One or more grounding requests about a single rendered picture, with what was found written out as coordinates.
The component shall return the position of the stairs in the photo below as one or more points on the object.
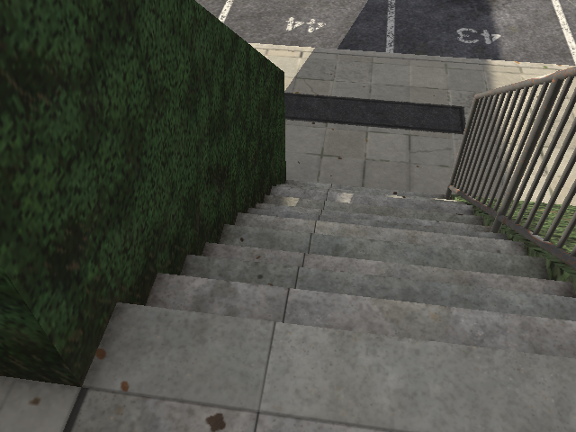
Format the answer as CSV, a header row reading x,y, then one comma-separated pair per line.
x,y
378,261

